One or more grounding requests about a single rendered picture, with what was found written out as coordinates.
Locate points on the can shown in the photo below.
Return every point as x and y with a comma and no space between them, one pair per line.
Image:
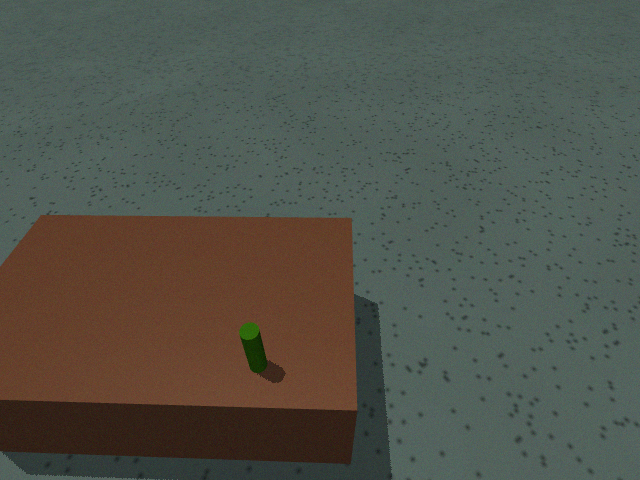
253,347

